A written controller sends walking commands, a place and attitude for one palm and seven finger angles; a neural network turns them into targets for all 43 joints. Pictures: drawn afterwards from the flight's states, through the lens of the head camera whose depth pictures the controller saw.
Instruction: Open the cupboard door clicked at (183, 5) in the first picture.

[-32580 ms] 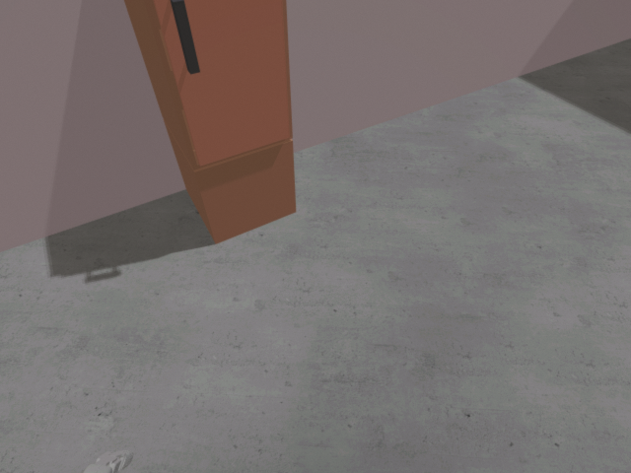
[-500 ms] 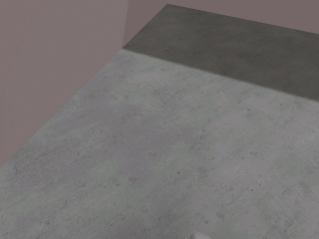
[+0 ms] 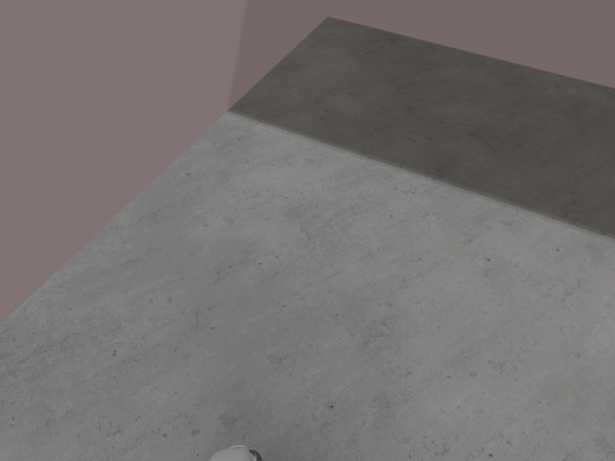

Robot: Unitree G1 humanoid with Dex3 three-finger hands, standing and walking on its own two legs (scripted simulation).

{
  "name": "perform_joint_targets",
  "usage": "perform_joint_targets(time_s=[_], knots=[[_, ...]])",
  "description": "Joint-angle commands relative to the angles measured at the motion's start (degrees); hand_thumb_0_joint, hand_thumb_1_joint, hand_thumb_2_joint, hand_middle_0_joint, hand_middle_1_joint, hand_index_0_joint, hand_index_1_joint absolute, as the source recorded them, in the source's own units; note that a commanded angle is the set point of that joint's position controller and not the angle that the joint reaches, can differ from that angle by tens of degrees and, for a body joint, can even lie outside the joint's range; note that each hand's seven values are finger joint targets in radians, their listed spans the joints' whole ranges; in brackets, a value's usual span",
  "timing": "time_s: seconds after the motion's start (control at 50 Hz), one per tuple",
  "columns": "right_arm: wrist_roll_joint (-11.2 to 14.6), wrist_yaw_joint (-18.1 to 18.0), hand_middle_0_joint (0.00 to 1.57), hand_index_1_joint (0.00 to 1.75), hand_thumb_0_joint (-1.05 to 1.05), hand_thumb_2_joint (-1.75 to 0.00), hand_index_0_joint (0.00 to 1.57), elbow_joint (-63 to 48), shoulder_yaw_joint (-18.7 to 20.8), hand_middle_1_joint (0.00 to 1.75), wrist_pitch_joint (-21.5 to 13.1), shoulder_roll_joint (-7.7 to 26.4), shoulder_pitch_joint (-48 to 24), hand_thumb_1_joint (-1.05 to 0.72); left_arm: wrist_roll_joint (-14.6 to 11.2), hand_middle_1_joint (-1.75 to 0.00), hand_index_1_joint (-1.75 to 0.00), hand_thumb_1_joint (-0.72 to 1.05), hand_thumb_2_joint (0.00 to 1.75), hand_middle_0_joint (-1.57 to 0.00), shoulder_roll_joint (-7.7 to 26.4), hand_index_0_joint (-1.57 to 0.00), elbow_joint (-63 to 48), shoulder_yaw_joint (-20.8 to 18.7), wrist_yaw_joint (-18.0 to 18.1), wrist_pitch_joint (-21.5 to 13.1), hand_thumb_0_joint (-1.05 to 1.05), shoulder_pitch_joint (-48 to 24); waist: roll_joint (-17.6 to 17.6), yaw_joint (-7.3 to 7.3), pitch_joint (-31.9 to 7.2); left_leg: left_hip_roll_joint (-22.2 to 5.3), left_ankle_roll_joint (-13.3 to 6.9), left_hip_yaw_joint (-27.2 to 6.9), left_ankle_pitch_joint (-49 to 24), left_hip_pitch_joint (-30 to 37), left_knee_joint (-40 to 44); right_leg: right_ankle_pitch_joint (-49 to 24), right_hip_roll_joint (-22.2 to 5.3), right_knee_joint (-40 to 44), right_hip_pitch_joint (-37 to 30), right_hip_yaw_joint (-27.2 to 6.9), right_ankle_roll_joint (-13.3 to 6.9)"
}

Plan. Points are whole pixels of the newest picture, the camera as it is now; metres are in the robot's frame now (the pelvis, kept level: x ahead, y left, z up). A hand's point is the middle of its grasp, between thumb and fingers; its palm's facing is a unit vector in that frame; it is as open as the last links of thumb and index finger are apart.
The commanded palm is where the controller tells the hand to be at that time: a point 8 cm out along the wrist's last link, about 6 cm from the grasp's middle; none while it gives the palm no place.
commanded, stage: walk to a spot facing it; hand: left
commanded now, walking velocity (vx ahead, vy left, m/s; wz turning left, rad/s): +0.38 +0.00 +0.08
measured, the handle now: out of the picture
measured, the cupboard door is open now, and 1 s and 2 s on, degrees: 52 52 52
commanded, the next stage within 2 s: turn to face it in 0.30 s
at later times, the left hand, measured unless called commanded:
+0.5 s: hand (231, 356) +0.29 +0.15 -0.16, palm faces +0.07 -0.97 -0.21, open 7.4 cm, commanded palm none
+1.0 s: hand (216, 310) +0.37 +0.19 -0.16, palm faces +0.33 -0.92 -0.23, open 7.4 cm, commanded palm none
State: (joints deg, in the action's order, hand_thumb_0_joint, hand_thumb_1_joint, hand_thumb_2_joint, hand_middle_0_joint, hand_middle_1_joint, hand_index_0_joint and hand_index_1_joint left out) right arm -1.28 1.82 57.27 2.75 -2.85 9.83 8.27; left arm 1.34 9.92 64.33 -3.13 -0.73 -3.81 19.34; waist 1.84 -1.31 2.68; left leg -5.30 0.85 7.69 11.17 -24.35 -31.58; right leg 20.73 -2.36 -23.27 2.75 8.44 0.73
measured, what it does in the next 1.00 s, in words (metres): walks ahead, turning left: left foot, then right foot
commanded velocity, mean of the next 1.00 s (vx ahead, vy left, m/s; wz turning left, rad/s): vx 0.11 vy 0.00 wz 0.37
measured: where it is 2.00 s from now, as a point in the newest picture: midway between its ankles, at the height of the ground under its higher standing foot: (333, 399)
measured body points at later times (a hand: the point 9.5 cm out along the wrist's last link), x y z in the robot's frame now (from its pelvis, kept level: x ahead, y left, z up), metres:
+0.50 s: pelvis +0.22 -0.04 +0.00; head +0.25 -0.05 +0.45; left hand +0.29 +0.20 -0.14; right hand +0.21 -0.28 -0.16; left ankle +0.17 +0.09 -0.67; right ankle +0.25 -0.15 -0.74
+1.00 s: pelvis +0.33 -0.03 +0.00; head +0.37 -0.01 +0.45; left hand +0.36 +0.24 -0.14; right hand +0.49 -0.25 -0.14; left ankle +0.37 +0.08 -0.74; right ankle +0.38 -0.19 -0.69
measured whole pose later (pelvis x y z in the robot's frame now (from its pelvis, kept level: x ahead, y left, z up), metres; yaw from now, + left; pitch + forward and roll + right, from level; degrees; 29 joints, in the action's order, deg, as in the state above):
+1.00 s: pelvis +0.33 -0.03 +0.00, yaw +18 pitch +1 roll -2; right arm -1.6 0.0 53.7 2.7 1.3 11.9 8.7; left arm 1.2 12.7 52.6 -4.2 0.2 2.3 7.2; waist -0.6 0.2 4.1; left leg -0.3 -1.5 -0.8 9.8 -21.7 -30.2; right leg 24.7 -4.0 -50.8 25.3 1.0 4.5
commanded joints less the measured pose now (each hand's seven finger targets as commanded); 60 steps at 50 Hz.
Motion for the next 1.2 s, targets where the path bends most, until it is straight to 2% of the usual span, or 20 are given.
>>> perform_joint_targets(time_s=[0.0, 0.02, 0.08, 0.16, 0.3, 0.32, 0.34, 0.36, 0.4, 0.46, 0.58, 0.66, 0.7, 0.74, 0.84, 1.02, 1.04, 1.08, 1.1, 1.18], knots=[[-1.26, -1.85, 0.2, 0.3, 0.0, -0.9, 0.2, 3.64, 3.95, 0.3, -1.17, 15.73, 24.25, -0.9, -0.83, -0.3, -0.3, 0.9, 0.9, -0.2, 4.04, -0.2, -5.25, -0.33, -0.19, -0.88, 0.0, 0.43, -19.83, 9.83, -11.93, -19.71, -12.33, -29.27, 0.51, 37.99, 11.67, 6.67, 0.62, -36.7, 30.22, 1.42, -0.62], [-1.03, -2.46, 0.2, 0.3, 0.0, -0.9, 0.2, 3.79, 3.87, 0.3, -0.57, 15.92, 26.16, -0.9, -0.42, -0.3, -0.3, 0.9, 0.9, -0.2, 5.02, -0.2, -7.65, -0.52, 0.02, -0.96, 0.0, -4.49, -14.97, 10.94, -10.11, -22.92, -15.45, -34.47, -2.0, 37.21, 14.73, 11.11, 0.22, -47.28, 35.3, -5.12, -1.21], [-0.72, -2.58, 0.2, 0.3, 0.0, -0.9, 0.2, 0.99, 2.38, 0.3, -1.03, 9.87, 14.22, -0.9, 0.21, -0.3, -0.3, 0.9, 0.9, -0.2, 4.25, -0.2, -7.92, -1.12, -0.41, -0.05, 0.0, -8.51, -10.48, 5.29, 1.73, -18.21, -11.27, -24.97, 8.43, 15.96, 20.13, 1.28, -6.23, -48.78, 36.47, -9.21, -0.63], [-0.54, -2.67, 0.2, 0.3, 0.0, -0.9, 0.2, 0.65, 1.78, 0.3, -1.62, 8.63, 10.7, -0.9, 0.12, -0.3, -0.3, 0.9, 0.9, -0.2, 2.16, -0.2, -7.56, -0.72, -1.49, 1.82, 0.0, -6.0, -10.55, 2.02, 0.16, -12.03, -8.1, -10.17, 3.74, 10.4, 21.14, -3.84, -6.24, -29.03, 25.5, -5.27, 0.54], [-0.53, -1.83, 0.2, 0.3, 0.0, -0.9, 0.2, 1.32, 2.16, 0.3, 0.02, 8.77, 8.92, -0.9, 0.31, -0.3, -0.3, 0.9, 0.9, -0.2, 5.33, -0.2, -6.61, -1.79, -1.38, 1.57, 0.0, -2.94, -3.4, -1.29, -0.1, -7.64, -5.07, -5.4, 16.01, 3.95, 12.22, -8.67, -1.51, -9.37, 6.87, -0.93, 0.42], [-0.35, -1.79, 0.2, 0.3, 0.0, -0.9, 0.2, 1.26, 1.68, 0.3, 0.08, 7.28, 8.47, -0.9, 0.48, -0.3, -0.3, 0.9, 0.9, -0.2, 7.36, -0.2, -5.29, -2.46, -1.05, 1.11, 0.0, 1.57, 1.27, -3.6, -0.94, -3.51, -3.2, -2.24, 16.2, 0.15, 3.62, -4.86, -3.47, -4.69, 0.43, -4.85, -0.68], [0.2, -1.4, 0.2, 0.3, 0.0, -0.9, 0.2, 0.29, 0.86, 0.3, 0.2, 3.61, 8.71, -0.9, 0.86, -0.3, -0.3, 0.9, 0.9, -0.2, 12.93, -0.2, -3.77, -3.54, -0.48, 0.42, 0.0, 7.15, 15.55, -6.04, -1.67, 3.41, -0.68, 3.1, 20.68, -10.14, -13.83, 2.89, -15.77, 5.45, -6.55, -22.14, -5.16], [0.47, -1.27, 0.2, 0.3, 0.0, -0.9, 0.2, -1.66, 0.7, 0.3, 0.45, 4.13, 7.96, -0.9, 0.13, -0.3, -0.3, 0.9, 0.9, -0.2, 16.65, -0.2, -3.51, -3.96, 0.19, 0.55, 0.0, 10.55, 20.18, -6.75, -5.15, 3.05, -1.05, -1.27, 27.15, -13.69, -28.25, 9.68, -24.83, 14.27, -8.09, -35.89, -10.05], [0.34, -1.42, 0.2, 0.3, 0.0, -0.9, 0.2, -1.0, 1.5, 0.3, 0.54, 4.8, 6.21, -0.9, -0.05, -0.3, -0.3, 0.9, 0.9, -0.2, 11.51, -0.2, -5.19, -2.96, 1.21, 0.8, 0.0, 2.84, 11.45, -2.68, 0.4, -1.4, -0.96, -6.52, 17.42, -14.21, -34.58, 8.03, -22.69, 14.68, 0.92, -29.71, -10.35], [0.24, -1.64, 0.2, 0.3, 0.0, -0.9, 0.2, 1.16, 0.39, 0.3, 1.31, 2.57, 8.37, -0.9, -0.02, -0.3, -0.3, 0.9, 0.9, -0.2, 6.32, -0.2, -6.3, -0.95, 1.44, -0.26, 0.0, -2.13, 7.61, 1.08, -1.47, -2.63, 0.64, -6.13, 11.3, -6.95, -29.11, -25.88, -18.71, 9.82, 5.82, -10.48, -8.07], [0.55, -0.81, 0.2, 0.3, 0.0, -0.9, 0.2, -0.79, -0.48, 0.3, 2.09, 0.58, 4.78, -0.9, -0.22, -0.3, -0.3, 0.9, 0.9, -0.2, 8.82, -0.2, -5.66, -1.75, 1.66, 0.1, 0.0, -1.12, 6.18, 0.2, -4.72, 0.67, 1.65, 0.87, 6.16, -3.02, -10.03, -47.22, -16.72, 1.36, -1.51, 0.05, -6.47], [-0.11, -0.97, 0.2, 0.3, 0.0, -0.9, 0.2, -0.33, 0.78, 0.3, 1.9, 6.19, 11.44, -0.9, -0.66, -0.3, -0.3, 0.9, 0.9, -0.2, 9.71, -0.2, -7.71, -2.22, 1.67, 1.37, 0.0, -4.26, 0.49, 4.94, -8.36, 1.56, -0.34, 0.0, -11.42, 15.69, 3.96, -35.66, -14.07, -15.08, 6.59, 3.85, -1.33], [-0.21, -2.22, 0.2, 0.3, 0.0, -0.9, 0.2, -0.43, 2.86, 0.3, 1.92, 16.33, 17.19, -0.9, -1.39, -0.3, -0.3, 0.9, 0.9, -0.2, 6.3, -0.2, -11.33, -0.96, 1.66, 2.55, 0.0, -6.0, -20.85, 7.59, -12.28, -20.46, -14.19, -29.63, -42.75, 26.17, 8.41, 19.07, -2.27, -41.84, 26.77, -0.55, 4.24], [-0.18, -2.77, 0.2, 0.3, 0.0, -0.9, 0.2, -2.9, 3.17, 0.3, 2.44, 16.37, 12.4, -0.9, -0.54, -0.3, -0.3, 0.9, 0.9, -0.2, 6.62, -0.2, -14.02, -1.71, 1.91, 3.59, 0.0, -9.11, -8.74, 5.81, -6.66, -20.29, -15.36, -29.79, -19.45, 16.54, 11.64, 14.76, -3.75, -46.89, 29.96, -6.77, 3.73], [-0.24, -3.14, 0.2, 0.3, 0.0, -0.9, 0.2, -5.85, 2.29, 0.3, 2.42, 12.97, 3.04, -0.9, -0.26, -0.3, -0.3, 0.9, 0.9, -0.2, 6.24, -0.2, -12.02, -2.18, 1.1, 5.28, 0.0, -6.98, -10.26, 1.53, -5.42, -9.88, -8.71, -20.8, -5.22, 8.75, 14.38, 2.68, -3.03, -39.97, 25.83, -7.78, 4.16], [-0.14, -2.13, 0.2, 0.3, 0.0, -0.9, 0.2, -8.7, 4.39, 0.3, 4.31, 14.5, -1.0, -0.9, -0.4, -0.3, -0.3, 0.9, 0.9, -0.2, 7.59, -0.2, -14.87, -2.33, 1.44, 4.7, 0.0, -4.53, -10.6, -0.06, -5.87, -4.7, -6.59, -23.14, 0.85, 1.93, 9.52, -3.92, 1.58, -7.48, 8.43, -4.86, 2.94], [0.3, -1.93, 0.2, 0.3, 0.0, -0.9, 0.2, -9.68, 4.21, 0.3, 4.5, 12.58, -1.89, -0.9, -0.14, -0.3, -0.3, 0.9, 0.9, -0.2, 10.18, -0.2, -14.69, -3.0, 1.77, 4.32, 0.0, -2.12, -5.33, -1.39, -6.03, -1.15, -3.99, -20.73, 5.16, -3.56, 4.89, -4.03, -2.33, 1.2, 2.38, -8.62, 1.75], [0.51, -1.28, 0.2, 0.3, 0.0, -0.9, 0.2, -12.03, 3.55, 0.3, 4.31, 9.07, -3.54, -0.9, 0.68, -0.3, -0.3, 0.9, 0.9, -0.2, 17.74, -0.2, -16.18, -3.98, 2.46, 3.73, 0.0, -3.09, 17.41, -2.51, -3.88, 7.15, 1.46, -7.93, 23.5, -13.08, -24.62, -4.69, -26.65, 12.31, 5.01, -30.82, -8.66], [0.28, -0.94, 0.2, 0.3, 0.0, -0.9, 0.2, -11.99, 3.87, 0.3, 4.65, 9.71, -2.33, -0.9, 0.35, -0.3, -0.3, 0.9, 0.9, -0.2, 16.1, -0.2, -17.28, -3.41, 2.58, 3.82, 0.0, -6.65, 10.68, -0.26, -2.84, 4.66, 0.94, -10.1, 21.14, -10.71, -31.94, -7.17, -25.89, 10.83, 9.89, -25.35, -9.96], [0.23, -0.29, 0.2, 0.3, 0.0, -0.9, 0.2, -9.95, 2.86, 0.3, 5.46, 7.73, -1.52, -0.9, 0.05, -0.3, -0.3, 0.9, 0.9, -0.2, 11.33, -0.2, -17.45, -1.93, 2.4, 3.27, 0.0, -8.85, 12.53, 1.51, -3.07, 2.81, 3.25, -5.66, 15.51, -10.4, -31.53, -33.57, -16.16, 2.31, 3.91, -8.7, -6.62]])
